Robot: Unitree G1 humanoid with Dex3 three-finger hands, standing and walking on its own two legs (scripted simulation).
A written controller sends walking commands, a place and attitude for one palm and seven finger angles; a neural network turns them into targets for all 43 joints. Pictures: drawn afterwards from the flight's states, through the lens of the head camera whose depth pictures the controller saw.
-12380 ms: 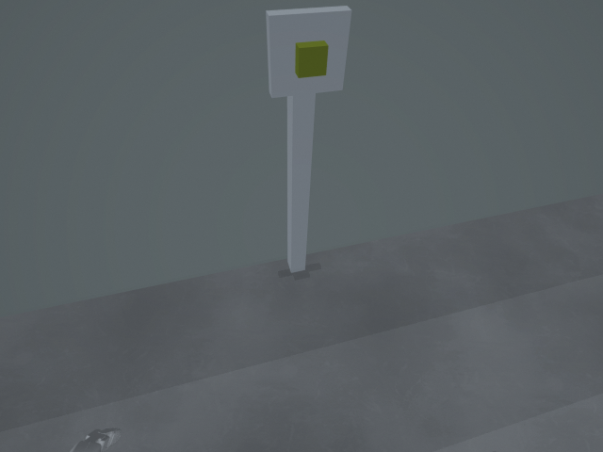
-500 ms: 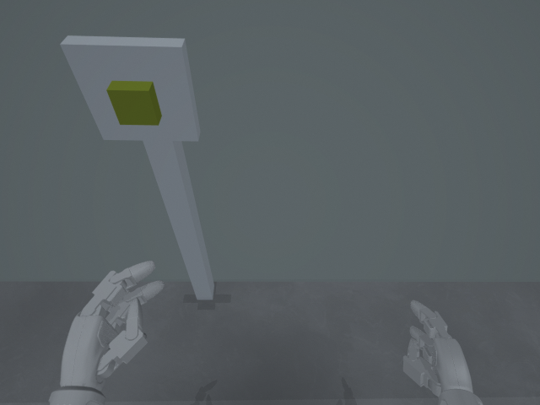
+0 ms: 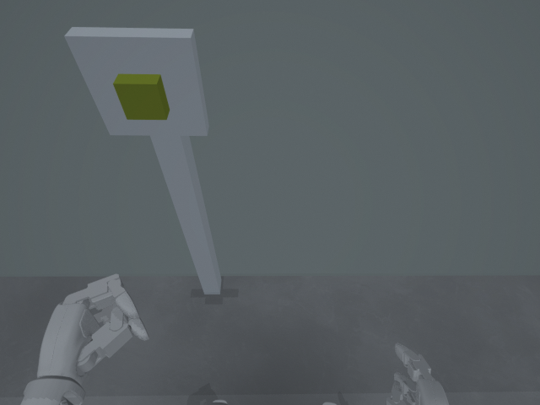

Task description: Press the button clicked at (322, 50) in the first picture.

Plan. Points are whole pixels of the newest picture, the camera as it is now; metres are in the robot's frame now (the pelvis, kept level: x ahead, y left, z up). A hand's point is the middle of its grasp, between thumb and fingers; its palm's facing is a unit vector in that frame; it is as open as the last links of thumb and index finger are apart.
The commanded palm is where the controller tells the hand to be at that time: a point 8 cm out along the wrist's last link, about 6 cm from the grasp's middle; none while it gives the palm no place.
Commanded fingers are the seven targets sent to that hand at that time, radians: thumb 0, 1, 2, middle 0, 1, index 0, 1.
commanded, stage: raise the hand and make a fist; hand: left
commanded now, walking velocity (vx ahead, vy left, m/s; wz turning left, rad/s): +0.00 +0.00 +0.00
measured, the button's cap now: (143, 96) +0.54 +0.23 +0.16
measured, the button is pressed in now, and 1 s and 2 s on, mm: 0 0 0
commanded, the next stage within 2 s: aim a knuckle at the button in 1.16 s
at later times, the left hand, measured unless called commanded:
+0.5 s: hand (96, 286) +0.23 +0.21 +0.13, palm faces +0.09 -0.99 -0.07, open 3.1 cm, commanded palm +0.20 +0.26 +0.14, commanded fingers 0.00 0.90 0.90 -1.30 -1.50 -1.30 -1.50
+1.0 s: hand (96, 263) +0.25 +0.21 +0.15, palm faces +0.08 -1.00 -0.05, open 3.1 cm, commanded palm +0.21 +0.26 +0.16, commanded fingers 0.00 0.90 0.90 -1.30 -1.50 -1.30 -1.50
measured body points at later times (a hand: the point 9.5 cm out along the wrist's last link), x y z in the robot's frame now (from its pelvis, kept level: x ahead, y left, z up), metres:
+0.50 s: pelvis +0.02 +0.01 +0.02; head +0.02 +0.00 +0.47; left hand +0.22 +0.26 +0.13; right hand +0.22 -0.20 -0.04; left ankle +0.00 +0.12 -0.69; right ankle +0.02 -0.12 -0.69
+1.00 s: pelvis +0.02 -0.01 +0.04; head +0.00 -0.02 +0.49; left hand +0.24 +0.26 +0.16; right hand +0.20 -0.24 -0.03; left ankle +0.00 +0.12 -0.69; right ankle +0.02 -0.12 -0.69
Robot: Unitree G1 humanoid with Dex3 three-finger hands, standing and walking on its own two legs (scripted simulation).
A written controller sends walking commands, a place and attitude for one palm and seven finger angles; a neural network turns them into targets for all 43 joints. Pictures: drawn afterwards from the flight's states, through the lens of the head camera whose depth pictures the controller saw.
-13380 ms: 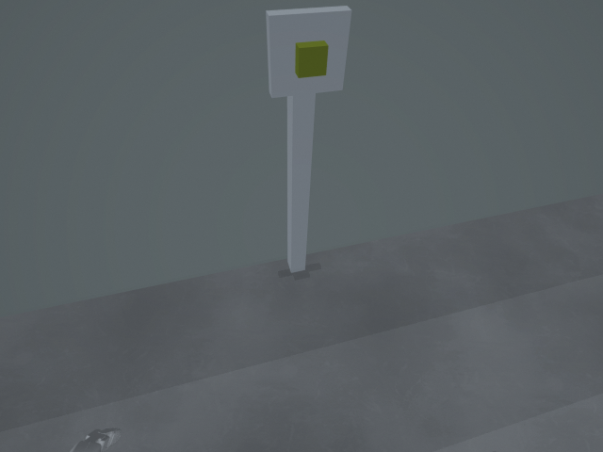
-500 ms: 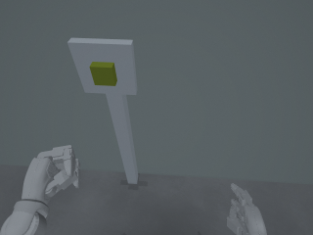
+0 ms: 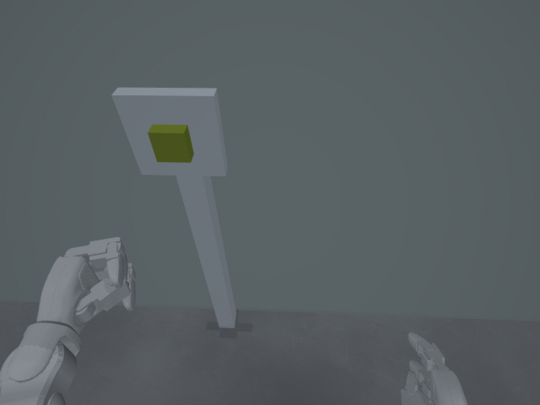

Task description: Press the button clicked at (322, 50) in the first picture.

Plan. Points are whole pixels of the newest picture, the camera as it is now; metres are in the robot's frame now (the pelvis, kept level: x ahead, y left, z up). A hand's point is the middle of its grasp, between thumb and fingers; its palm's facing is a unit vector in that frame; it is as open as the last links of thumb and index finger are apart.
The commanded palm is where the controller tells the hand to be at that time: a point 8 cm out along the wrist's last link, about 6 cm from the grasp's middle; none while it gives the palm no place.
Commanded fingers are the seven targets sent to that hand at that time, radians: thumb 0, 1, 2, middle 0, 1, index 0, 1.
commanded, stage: raise the hand and make a fist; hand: left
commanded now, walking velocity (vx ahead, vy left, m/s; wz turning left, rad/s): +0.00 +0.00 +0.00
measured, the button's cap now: (172, 142) +0.53 +0.23 +0.13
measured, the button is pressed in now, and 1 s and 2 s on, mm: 0 0 0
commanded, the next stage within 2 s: aim a knuckle at the button in 0.16 s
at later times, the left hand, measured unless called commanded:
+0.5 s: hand (127, 267) +0.26 +0.21 +0.12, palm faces +0.09 -0.99 -0.06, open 3.1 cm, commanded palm +0.23 +0.26 +0.12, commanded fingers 0.00 0.90 0.90 -1.30 -1.50 -1.30 -1.50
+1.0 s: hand (157, 224) +0.34 +0.21 +0.11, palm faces +0.06 -1.00 -0.02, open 3.1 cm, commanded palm +0.32 +0.26 +0.11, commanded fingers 0.00 0.90 0.90 -1.30 -1.50 -1.30 -1.50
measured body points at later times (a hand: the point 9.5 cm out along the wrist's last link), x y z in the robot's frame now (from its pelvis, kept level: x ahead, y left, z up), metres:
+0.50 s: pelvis -0.02 +0.00 +0.00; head -0.02 -0.02 +0.45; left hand +0.25 +0.27 +0.13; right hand +0.17 -0.23 -0.07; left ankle -0.01 +0.12 -0.73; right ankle +0.00 -0.11 -0.73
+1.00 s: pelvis -0.01 +0.00 +0.00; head +0.01 -0.01 +0.45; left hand +0.34 +0.26 +0.11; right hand +0.14 -0.24 -0.09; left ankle -0.01 +0.12 -0.73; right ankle +0.00 -0.11 -0.73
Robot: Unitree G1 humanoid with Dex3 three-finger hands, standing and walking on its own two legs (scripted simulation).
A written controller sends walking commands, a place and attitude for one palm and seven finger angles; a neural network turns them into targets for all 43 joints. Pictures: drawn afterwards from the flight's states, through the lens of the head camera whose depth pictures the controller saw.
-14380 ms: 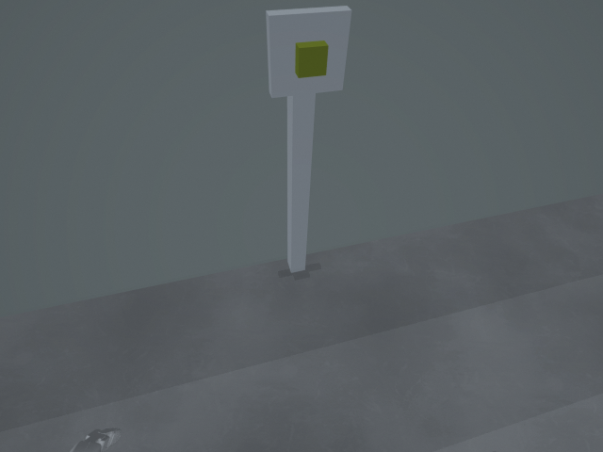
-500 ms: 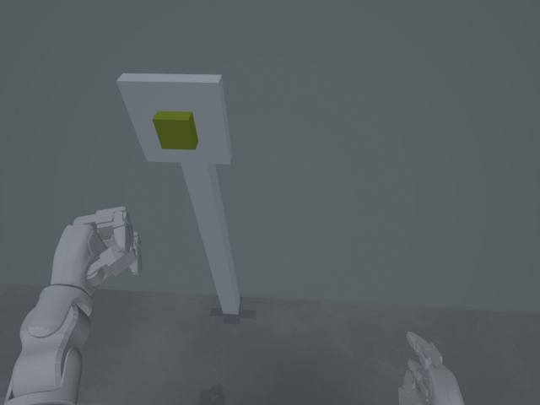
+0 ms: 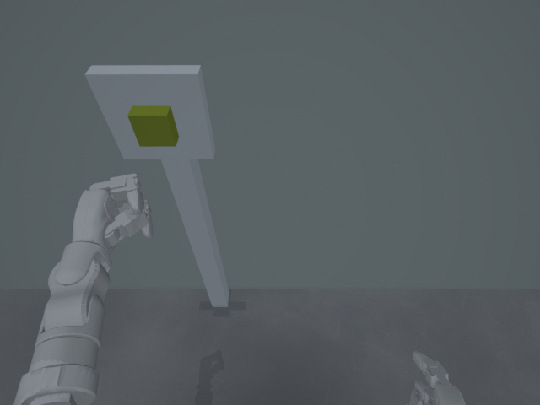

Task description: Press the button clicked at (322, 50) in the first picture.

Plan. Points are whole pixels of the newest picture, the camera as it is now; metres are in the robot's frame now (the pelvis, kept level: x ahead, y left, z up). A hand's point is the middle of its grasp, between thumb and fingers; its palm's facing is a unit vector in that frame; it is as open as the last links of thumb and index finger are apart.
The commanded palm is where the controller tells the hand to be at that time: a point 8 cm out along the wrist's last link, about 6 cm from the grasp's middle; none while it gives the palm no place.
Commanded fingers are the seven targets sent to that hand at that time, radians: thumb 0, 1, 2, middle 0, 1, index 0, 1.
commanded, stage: aim a knuckle at the button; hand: left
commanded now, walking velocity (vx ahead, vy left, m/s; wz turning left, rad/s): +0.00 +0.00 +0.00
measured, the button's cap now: (155, 125) +0.53 +0.24 +0.13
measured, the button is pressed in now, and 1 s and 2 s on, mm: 0 0 0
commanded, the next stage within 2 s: press the button with the knuckle in 1.40 s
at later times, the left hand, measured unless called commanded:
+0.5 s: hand (162, 176) +0.44 +0.20 +0.10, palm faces +0.07 -1.00 -0.02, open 3.1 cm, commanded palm +0.41 +0.25 +0.10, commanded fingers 0.00 0.90 0.90 -1.30 -1.50 -1.30 -1.50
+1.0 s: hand (157, 175) +0.43 +0.21 +0.10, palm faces +0.07 -1.00 +0.00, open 3.1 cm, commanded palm +0.40 +0.25 +0.10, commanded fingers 0.00 0.90 0.90 -1.30 -1.50 -1.30 -1.50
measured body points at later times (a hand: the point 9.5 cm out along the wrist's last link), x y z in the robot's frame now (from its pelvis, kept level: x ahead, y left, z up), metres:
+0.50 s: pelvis +0.00 +0.00 -0.01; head +0.05 +0.00 +0.44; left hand +0.43 +0.26 +0.10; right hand +0.06 -0.27 -0.12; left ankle -0.01 +0.12 -0.73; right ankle +0.01 -0.11 -0.73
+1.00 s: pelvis +0.00 +0.00 -0.01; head +0.05 +0.00 +0.44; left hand +0.42 +0.26 +0.11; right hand +0.07 -0.26 -0.12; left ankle -0.01 +0.12 -0.73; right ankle +0.01 -0.11 -0.73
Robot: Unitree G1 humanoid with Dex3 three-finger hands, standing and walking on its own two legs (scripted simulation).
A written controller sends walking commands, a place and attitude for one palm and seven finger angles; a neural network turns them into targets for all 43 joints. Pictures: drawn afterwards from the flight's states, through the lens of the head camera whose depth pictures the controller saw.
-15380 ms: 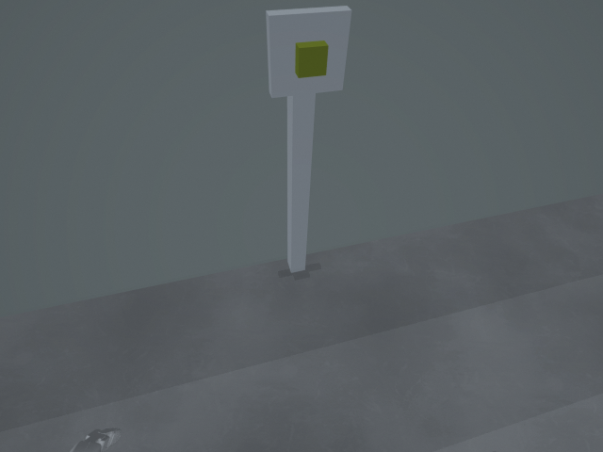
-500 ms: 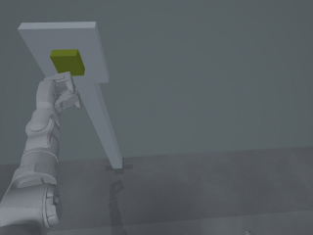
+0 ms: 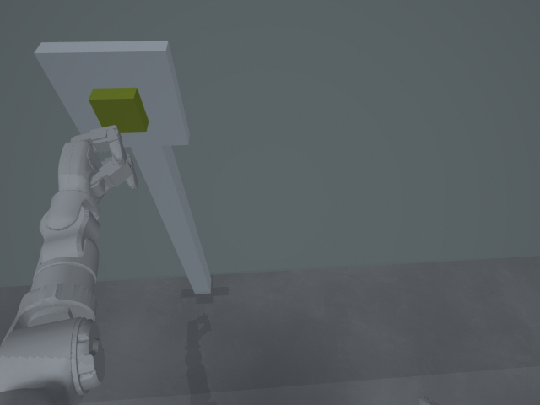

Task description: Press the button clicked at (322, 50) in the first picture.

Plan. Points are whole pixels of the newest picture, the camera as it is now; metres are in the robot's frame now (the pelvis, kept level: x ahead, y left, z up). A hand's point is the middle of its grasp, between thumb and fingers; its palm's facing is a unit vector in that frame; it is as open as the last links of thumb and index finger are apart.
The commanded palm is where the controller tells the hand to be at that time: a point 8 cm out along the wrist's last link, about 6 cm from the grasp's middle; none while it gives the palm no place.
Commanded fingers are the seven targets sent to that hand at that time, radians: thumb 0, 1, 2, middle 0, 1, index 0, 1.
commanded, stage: aim a knuckle at the button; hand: left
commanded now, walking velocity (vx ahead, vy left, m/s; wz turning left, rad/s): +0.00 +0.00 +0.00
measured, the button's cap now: (121, 109) +0.53 +0.24 +0.14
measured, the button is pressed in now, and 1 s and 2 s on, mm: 0 0 9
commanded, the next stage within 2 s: press the button with the knuckle in 0.40 s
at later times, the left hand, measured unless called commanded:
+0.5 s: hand (134, 169) +0.43 +0.21 +0.11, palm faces +0.09 -1.00 -0.01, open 3.1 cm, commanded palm +0.40 +0.25 +0.11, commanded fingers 0.00 0.90 0.90 -1.30 -1.50 -1.30 -1.50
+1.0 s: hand (140, 150) +0.47 +0.21 +0.11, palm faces +0.08 -1.00 -0.01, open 3.1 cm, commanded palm +0.44 +0.26 +0.11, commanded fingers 0.00 0.90 0.90 -1.30 -1.50 -1.30 -1.50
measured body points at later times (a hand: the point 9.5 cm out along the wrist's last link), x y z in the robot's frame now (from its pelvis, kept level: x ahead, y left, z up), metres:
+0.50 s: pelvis +0.01 +0.00 +0.00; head +0.05 +0.00 +0.45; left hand +0.42 +0.26 +0.11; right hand +0.08 -0.25 -0.12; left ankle -0.01 +0.12 -0.72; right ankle +0.01 -0.12 -0.72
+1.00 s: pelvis +0.00 +0.00 +0.00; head +0.07 +0.00 +0.44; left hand +0.46 +0.26 +0.11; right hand +0.04 -0.27 -0.12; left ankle -0.01 +0.12 -0.72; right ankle +0.01 -0.12 -0.72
